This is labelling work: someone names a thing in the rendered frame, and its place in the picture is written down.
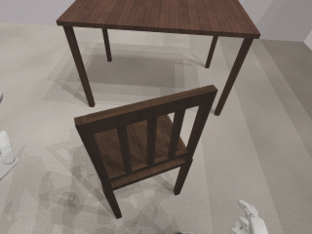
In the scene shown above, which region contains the table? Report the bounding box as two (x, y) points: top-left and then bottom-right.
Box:
(56, 0), (261, 116)

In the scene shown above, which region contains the chair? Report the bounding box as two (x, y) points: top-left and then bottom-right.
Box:
(74, 84), (218, 219)

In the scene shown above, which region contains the right robot hand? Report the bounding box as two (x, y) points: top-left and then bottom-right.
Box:
(232, 199), (269, 234)

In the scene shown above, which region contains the left robot hand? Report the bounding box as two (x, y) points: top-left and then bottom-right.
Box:
(0, 91), (20, 180)

